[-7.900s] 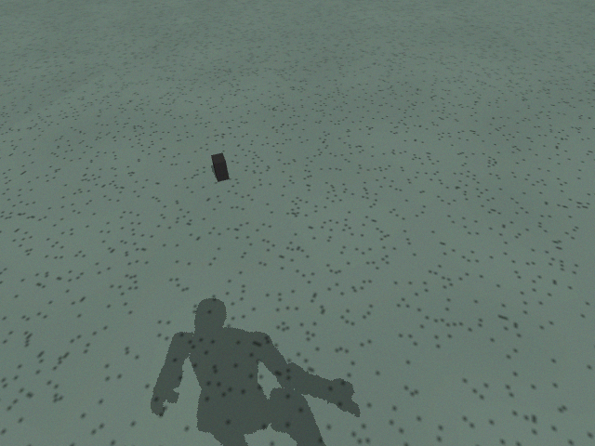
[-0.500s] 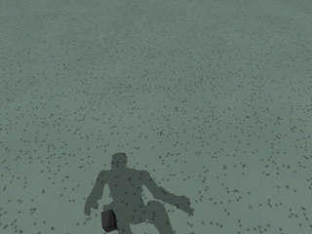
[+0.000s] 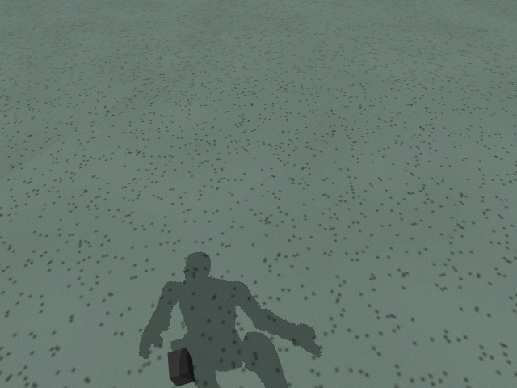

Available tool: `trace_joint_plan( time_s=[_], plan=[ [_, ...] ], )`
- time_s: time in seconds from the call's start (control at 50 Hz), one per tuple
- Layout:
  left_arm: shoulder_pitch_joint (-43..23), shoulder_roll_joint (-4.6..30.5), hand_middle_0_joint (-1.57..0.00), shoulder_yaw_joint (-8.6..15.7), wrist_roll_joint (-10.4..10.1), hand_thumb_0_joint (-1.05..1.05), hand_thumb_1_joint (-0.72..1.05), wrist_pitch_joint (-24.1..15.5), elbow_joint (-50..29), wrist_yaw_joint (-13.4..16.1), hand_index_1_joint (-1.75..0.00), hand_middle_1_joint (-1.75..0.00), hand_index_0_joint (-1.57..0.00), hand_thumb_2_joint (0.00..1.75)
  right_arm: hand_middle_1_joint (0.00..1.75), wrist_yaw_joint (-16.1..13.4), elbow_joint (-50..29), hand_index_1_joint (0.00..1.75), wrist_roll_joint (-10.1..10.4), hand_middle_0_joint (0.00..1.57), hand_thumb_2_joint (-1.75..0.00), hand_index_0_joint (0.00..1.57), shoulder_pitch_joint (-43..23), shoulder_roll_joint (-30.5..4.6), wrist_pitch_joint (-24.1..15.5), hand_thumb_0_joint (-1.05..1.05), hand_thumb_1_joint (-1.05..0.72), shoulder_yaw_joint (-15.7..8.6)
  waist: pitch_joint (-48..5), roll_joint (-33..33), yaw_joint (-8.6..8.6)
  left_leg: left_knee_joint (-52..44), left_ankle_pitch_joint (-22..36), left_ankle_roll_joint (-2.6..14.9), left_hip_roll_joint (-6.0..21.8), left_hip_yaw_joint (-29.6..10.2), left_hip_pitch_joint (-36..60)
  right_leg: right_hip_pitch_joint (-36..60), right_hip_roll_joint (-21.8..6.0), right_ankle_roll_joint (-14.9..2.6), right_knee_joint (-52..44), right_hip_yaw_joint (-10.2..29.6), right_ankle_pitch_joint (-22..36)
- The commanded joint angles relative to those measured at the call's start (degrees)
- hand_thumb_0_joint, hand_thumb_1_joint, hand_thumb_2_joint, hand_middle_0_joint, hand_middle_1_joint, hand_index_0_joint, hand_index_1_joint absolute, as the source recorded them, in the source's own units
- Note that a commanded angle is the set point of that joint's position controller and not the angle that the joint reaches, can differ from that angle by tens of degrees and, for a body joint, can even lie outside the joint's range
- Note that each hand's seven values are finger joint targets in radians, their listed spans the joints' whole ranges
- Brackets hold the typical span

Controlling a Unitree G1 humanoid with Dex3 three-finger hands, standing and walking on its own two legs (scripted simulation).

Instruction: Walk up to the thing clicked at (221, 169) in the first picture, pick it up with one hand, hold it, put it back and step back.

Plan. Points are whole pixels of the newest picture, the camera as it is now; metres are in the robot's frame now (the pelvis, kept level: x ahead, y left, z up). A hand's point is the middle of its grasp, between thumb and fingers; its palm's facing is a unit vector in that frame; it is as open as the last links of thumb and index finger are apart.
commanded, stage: stand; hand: left
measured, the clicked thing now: (181, 367) +0.34 +0.30 -0.72
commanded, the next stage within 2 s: go down in 0.12 s
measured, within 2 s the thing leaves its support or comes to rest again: neither
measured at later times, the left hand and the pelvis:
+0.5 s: hand out of the picture +0.15 +0.26 -0.17, palm faces +0.05 -0.94 -0.34, open 11.9 cm; pelvis -0.02 +0.00 -0.02, yaw +0 degrees
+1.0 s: hand out of the picture +0.12 +0.30 -0.21, palm faces +0.12 -0.93 -0.34, open 17.1 cm; pelvis -0.02 +0.02 -0.09, yaw +0 degrees
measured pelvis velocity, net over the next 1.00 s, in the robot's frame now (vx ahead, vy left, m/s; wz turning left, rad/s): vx -0.02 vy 0.02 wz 0.01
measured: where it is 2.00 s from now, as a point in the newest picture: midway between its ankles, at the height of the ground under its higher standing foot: outside the picture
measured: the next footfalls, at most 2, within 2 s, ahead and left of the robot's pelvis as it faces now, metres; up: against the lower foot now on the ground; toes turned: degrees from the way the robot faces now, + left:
none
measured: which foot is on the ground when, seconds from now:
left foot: down 0.00-1.00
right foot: down 0.00-1.00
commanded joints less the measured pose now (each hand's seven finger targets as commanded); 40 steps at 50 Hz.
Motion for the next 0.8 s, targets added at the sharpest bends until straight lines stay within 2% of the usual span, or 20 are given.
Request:
trace_joint_plan(
  time_s=[0.0, 0.18, 0.2, 0.22, 0.24, 0.26, 0.28, 0.3, 0.32, 0.34, 0.38, 0.46, 0.5, 0.52, 0.58, 0.62, 0.68, 0.72, 0.74, 0.78],
  plan=[
    [-2.0, 12.4, -0.2, 2.2, -0.3, 0.0, 0.9, -1.6, -3.3, 1.1, -0.3, -0.3, -0.2, 0.9, 0.3, -0.9, -3.4, 0.3, -0.1, 0.2, -0.9, 0.2, -2.1, -12.4, -1.2, 0.0, -0.9, -2.6, -4.8, -0.3, -0.19, -1.2, 10.9, 1.89, 6.8, -5.6, 2.3, -0.8, -7.4, -1.52, -2.7, 5.7, 11.7],
    [-2.0, 12.5, -0.2, 2.2, -0.4, 0.0, 0.9, -1.5, -3.3, 1.1, -0.3, -0.3, -0.2, 0.9, 0.3, -0.9, -3.4, 0.3, -0.1, 0.2, -0.9, 0.2, -2.3, -12.0, -1.2, 0.0, -0.9, -2.6, -3.1, 0.0, -0.08, -2.2, 9.4, 1.57, 6.8, -5.9, 1.3, -1.5, -7.0, -1.6, -2.7, 5.3, 9.2],
    [-1.7, 12.2, -0.28, 2.2, -0.2, 0.0, 0.82, -1.5, -3.4, 1.1, -0.22, -0.22, -0.25, 0.82, 0.3, -0.9, -3.5, 0.3, -0.1, 0.21, -0.9, 0.2, -2.5, -12.5, -1.2, 0.0, -0.91, -2.7, -3.8, 0.6, 0.09, -1.9, 8.7, 1.77, 6.6, -5.6, 1.4, -1.1, -7.2, -1.46, -3.3, 5.6, 9.5],
    [-21.8, 3.4, -0.2, 3.0, -3.0, 0.0, 0.74, -6.7, -23.5, 1.9, -0.14, -0.14, -0.17, 0.74, 0.3, -2.1, -19.9, 0.3, 3.8, 0.2, -0.92, 0.2, 0.1, -2.7, -4.0, 0.0, -0.93, -0.4, 1.3, 2.9, -6.88, 2.4, 1.7, 1.74, -2.1, 0.9, -6.5, -14.0, 0.7, -1.11, 1.3, 1.8, 6.1],
    [-26.9, 6.0, -0.12, 4.2, -2.8, 0.0, 0.66, -5.9, -18.8, 2.3, -0.06, -0.06, -0.09, 0.66, 0.3, -2.6, -16.5, 0.3, 3.8, 0.2, -0.92, 0.2, 3.2, -4.1, -3.8, 0.0, -0.94, -0.8, -1.6, 0.2, -4.76, 3.1, 1.1, 1.96, -2.1, 0.4, -6.0, -10.9, 0.5, -0.91, 1.8, 1.1, 4.6],
    [-15.8, 12.4, -0.09, 8.0, -1.3, 0.0, 0.58, -3.8, -9.1, 2.4, -0.04, -0.03, -0.08, 0.58, 0.3, -3.1, -16.8, 0.3, 4.0, 0.2, -0.92, 0.2, 5.4, -6.5, -3.1, 0.0, -0.95, -2.1, -1.5, -0.3, -3.03, 4.1, 0.5, 1.88, -2.0, 0.6, -7.1, -11.1, 1.0, -1.24, 2.4, 0.6, 2.7],
    [-14.7, 12.9, -0.07, 8.8, -0.2, 0.0, 0.5, -2.7, -5.7, 1.8, -0.03, -0.02, -0.06, 0.5, 0.3, -3.1, -17.8, 0.3, 3.5, 0.2, -0.92, 0.2, 6.1, -6.2, -2.8, 0.0, -0.95, -2.7, -3.4, -2.9, -2.7, 6.2, 1.2, 2.13, -2.2, 0.3, -9.0, -11.6, 0.9, -1.24, 3.7, 0.4, 2.7],
    [-18.1, 14.3, -0.07, 10.1, 0.8, 0.0, 0.42, -2.8, -6.6, 1.0, -0.02, -0.01, -0.06, 0.42, 0.3, -3.1, -19.5, 0.3, 3.2, 0.2, -0.92, 0.2, 6.6, -6.0, -3.0, 0.0, -0.95, -3.3, -5.4, -3.2, -2.07, 8.0, 1.8, 2.33, -2.2, 0.1, -10.0, -12.3, 0.8, -1.29, 5.7, 0.5, 3.5],
    [-17.3, 15.3, -0.08, 11.6, 2.3, 0.0, 0.34, -3.3, -7.1, 0.4, -0.04, -0.03, -0.07, 0.34, 0.3, -3.2, -21.0, 0.3, 2.4, 0.2, -0.92, 0.2, 7.3, -6.0, -3.4, 0.0, -0.96, -4.3, -10.6, -2.3, -1.21, 10.0, 3.7, 2.21, -2.3, 0.1, -9.7, -11.4, 0.5, -1.3, 8.1, 0.8, 5.7],
    [-10.1, 14.4, -0.08, 13.1, 3.3, 0.0, 0.26, -2.4, -3.7, 0.0, -0.03, -0.02, -0.07, 0.26, 0.3, -2.9, -21.0, 0.3, 1.7, 0.2, -0.92, 0.2, 9.6, -5.6, -3.6, 0.0, -0.94, -4.9, -13.1, -0.8, 0.05, 12.0, 5.7, 1.89, -2.7, 0.0, -11.4, -11.5, 0.4, -1.49, 10.4, 0.8, 7.5],
    [-5.7, 13.9, -0.1, 14.2, 4.1, 0.0, 0.12, -1.4, -6.8, -0.5, -0.04, -0.02, -0.09, 0.13, 0.3, -2.6, -24.6, 0.3, 1.6, 0.2, -0.91, 0.2, 9.6, -5.4, -3.8, 0.0, -0.91, -5.4, -16.3, 2.1, 1.8, 13.7, 8.0, 1.3, -3.0, 0.0, -12.6, -10.9, 0.8, -1.93, 12.6, 0.7, 8.7],
    [-6.6, 13.2, -0.12, 16.2, 4.2, 0.0, -0.11, 1.3, -9.6, -0.4, -0.05, -0.04, -0.1, 0.07, 0.3, -2.1, -28.8, 0.3, 1.9, 0.2, -0.9, 0.2, 8.0, -4.5, -4.1, 0.0, -0.88, -5.4, -13.5, 1.4, 0.44, 16.5, 5.5, 1.31, -2.5, -0.9, -17.4, -15.8, 1.4, -1.98, 15.1, 0.2, 5.2],
    [-6.0, 13.8, -0.13, 17.8, 3.9, 0.0, -0.24, 1.0, -10.7, -1.0, -0.07, -0.06, -0.12, 0.06, 0.3, -1.8, -30.0, 0.3, 1.6, 0.2, -0.89, 0.2, 7.9, -4.3, -4.5, 0.0, -0.84, -5.5, -13.3, 1.0, 0.58, 20.6, 3.9, 1.27, -2.1, -0.9, -21.5, -19.8, 1.6, -1.89, 18.9, 0.1, 3.1],
    [-7.5, 14.3, -0.14, 18.4, 3.8, 0.0, -0.32, 0.4, -13.4, -1.5, -0.08, -0.07, -0.12, 0.05, 0.3, -1.7, -30.9, 0.3, 1.6, 0.2, -0.89, 0.2, 7.7, -4.3, -4.8, 0.0, -0.84, -5.7, -14.5, 1.8, 0.26, 22.7, 2.6, 1.32, -2.0, -1.1, -23.0, -22.1, 1.5, -2.0, 21.1, 0.3, 1.9],
    [-3.4, 12.8, -0.15, 19.4, 2.9, 0.0, -0.49, -1.0, -17.2, -3.1, -0.12, -0.1, -0.14, 0.03, 0.3, -1.6, -32.8, 0.3, 1.3, 0.2, -0.88, 0.2, 8.9, -4.0, -5.9, 0.0, -0.81, -6.1, -17.3, 2.4, -0.15, 27.7, 1.0, 1.31, -1.4, -1.8, -26.4, -27.3, 1.6, -1.99, 26.8, 0.1, -0.1],
    [-2.9, 13.8, -0.16, 20.2, 2.4, 0.0, -0.55, -1.6, -23.1, -3.8, -0.12, -0.11, -0.14, 0.02, 0.3, -1.9, -34.4, 0.3, 1.3, 0.2, -0.88, 0.2, 9.0, -4.0, -6.3, 0.0, -0.81, -6.3, -20.4, 4.3, -0.33, 30.0, 0.9, 1.3, -1.1, -2.1, -27.2, -29.6, 1.6, -1.98, 29.4, 0.3, -0.2],
    [-1.9, 13.3, -0.16, 19.8, 1.8, 0.0, -0.58, -0.9, -30.6, -4.3, -0.11, -0.09, -0.14, 0.01, 0.3, -2.5, -36.3, 0.3, 1.4, 0.2, -0.88, 0.2, 8.6, -3.9, -6.8, 0.0, -0.81, -6.4, -20.9, 4.3, -0.76, 31.3, -1.3, 1.2, -0.4, -3.1, -28.6, -32.8, 1.8, -1.93, 31.4, 0.1, -2.6],
    [2.8, 12.5, -0.16, 20.3, 1.5, 0.0, -0.59, 1.0, -30.6, -4.3, -0.11, -0.09, -0.15, 0.0, 0.3, -3.0, -37.0, 0.3, 1.4, 0.2, -0.88, 0.2, 8.1, -3.8, -7.3, 0.0, -0.81, -6.1, -20.9, 4.6, -1.41, 31.8, -2.4, 1.04, 0.0, -3.7, -29.2, -34.5, 2.0, -1.82, 32.3, -0.4, -3.9],
    [0.1, 14.3, -0.17, 20.7, 1.2, 0.0, -0.59, 1.2, -37.8, -4.2, -0.1, -0.09, -0.15, 0.0, 0.3, -3.2, -37.6, 0.3, 1.5, 0.2, -0.88, 0.2, 8.1, -4.2, -7.6, 0.0, -0.81, -6.3, -22.3, 5.8, -0.78, 31.8, -2.9, 0.93, 0.3, -4.1, -28.9, -35.1, 1.9, -1.95, 32.9, -0.3, -4.5],
    [3.7, 13.7, -0.16, 20.8, 1.0, 0.0, -0.58, 3.2, -38.4, -3.9, -0.09, -0.07, -0.14, 0.0, 0.3, -3.8, -38.0, 0.3, 1.5, 0.2, -0.88, 0.2, 7.9, -4.0, -8.2, 0.0, -0.81, -6.0, -20.9, 5.4, -1.38, 32.6, -3.7, 0.89, 0.5, -4.5, -29.7, -36.1, 1.9, -1.68, 33.4, -0.5, -5.1]
  ],
)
